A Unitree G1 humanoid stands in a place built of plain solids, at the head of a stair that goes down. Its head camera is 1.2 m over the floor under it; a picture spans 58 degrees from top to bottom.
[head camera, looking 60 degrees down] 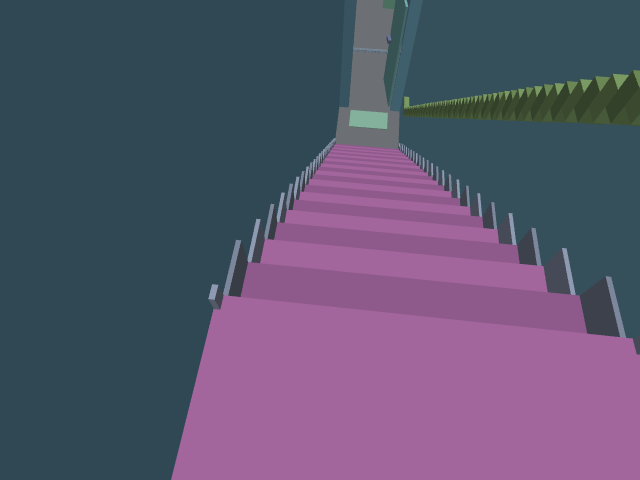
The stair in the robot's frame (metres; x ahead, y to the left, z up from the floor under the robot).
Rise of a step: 0.21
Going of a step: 0.22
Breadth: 1.22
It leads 6 degrees to the right of straight ahead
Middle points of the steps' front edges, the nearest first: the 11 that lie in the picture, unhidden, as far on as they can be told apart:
0.44 -0.30 0.00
0.66 -0.32 -0.21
0.88 -0.35 -0.42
1.10 -0.37 -0.63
1.32 -0.40 -0.84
1.54 -0.42 -1.05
1.76 -0.45 -1.26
1.98 -0.47 -1.48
2.20 -0.50 -1.69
2.41 -0.52 -1.90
2.63 -0.55 -2.11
